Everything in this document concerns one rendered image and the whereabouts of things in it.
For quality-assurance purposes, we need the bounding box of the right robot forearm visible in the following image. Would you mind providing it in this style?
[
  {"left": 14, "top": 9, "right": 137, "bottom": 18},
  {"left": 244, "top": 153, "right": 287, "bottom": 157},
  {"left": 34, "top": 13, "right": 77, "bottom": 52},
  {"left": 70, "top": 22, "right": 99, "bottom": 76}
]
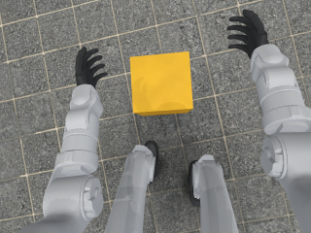
[{"left": 250, "top": 44, "right": 311, "bottom": 135}]

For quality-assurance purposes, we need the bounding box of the left robot hand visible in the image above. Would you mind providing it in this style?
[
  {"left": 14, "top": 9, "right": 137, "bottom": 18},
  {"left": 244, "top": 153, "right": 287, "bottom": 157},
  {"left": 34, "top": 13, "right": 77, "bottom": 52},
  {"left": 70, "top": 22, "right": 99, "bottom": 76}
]
[{"left": 75, "top": 47, "right": 108, "bottom": 89}]

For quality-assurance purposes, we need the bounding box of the robot left thigh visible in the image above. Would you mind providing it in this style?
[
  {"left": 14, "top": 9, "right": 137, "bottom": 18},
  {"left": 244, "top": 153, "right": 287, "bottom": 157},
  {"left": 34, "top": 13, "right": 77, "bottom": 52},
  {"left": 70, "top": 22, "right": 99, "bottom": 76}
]
[{"left": 104, "top": 150, "right": 156, "bottom": 233}]

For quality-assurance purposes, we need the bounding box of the carton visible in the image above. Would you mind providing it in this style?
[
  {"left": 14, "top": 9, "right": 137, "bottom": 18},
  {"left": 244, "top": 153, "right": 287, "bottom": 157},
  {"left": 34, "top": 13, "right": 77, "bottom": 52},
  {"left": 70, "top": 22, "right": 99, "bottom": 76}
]
[{"left": 129, "top": 51, "right": 193, "bottom": 117}]

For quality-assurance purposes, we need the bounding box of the left robot forearm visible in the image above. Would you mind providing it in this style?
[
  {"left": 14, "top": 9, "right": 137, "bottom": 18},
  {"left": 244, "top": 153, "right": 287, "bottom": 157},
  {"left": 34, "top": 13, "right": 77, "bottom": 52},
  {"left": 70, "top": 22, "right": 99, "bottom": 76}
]
[{"left": 43, "top": 83, "right": 104, "bottom": 215}]

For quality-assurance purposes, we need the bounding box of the right robot upper arm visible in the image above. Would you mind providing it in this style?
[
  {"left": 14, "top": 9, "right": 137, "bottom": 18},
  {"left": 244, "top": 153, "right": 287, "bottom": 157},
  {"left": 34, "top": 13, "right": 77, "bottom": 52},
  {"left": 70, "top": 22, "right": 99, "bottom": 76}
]
[{"left": 260, "top": 132, "right": 311, "bottom": 233}]

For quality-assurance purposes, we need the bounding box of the left robot foot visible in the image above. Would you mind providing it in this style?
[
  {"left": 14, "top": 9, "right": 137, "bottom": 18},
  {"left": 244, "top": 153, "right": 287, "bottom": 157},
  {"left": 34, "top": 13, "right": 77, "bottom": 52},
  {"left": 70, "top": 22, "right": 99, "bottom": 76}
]
[{"left": 144, "top": 141, "right": 158, "bottom": 184}]

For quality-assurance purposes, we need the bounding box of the left robot upper arm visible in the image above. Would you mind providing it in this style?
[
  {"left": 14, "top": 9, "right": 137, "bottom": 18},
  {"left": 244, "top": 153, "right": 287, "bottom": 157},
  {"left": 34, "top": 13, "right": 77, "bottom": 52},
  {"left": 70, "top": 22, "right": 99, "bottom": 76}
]
[{"left": 17, "top": 174, "right": 104, "bottom": 233}]

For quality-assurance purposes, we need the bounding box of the right robot hand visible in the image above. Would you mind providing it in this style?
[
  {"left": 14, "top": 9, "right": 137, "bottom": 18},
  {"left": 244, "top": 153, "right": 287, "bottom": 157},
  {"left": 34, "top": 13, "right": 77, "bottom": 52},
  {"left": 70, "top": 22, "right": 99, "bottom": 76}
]
[{"left": 227, "top": 9, "right": 269, "bottom": 59}]

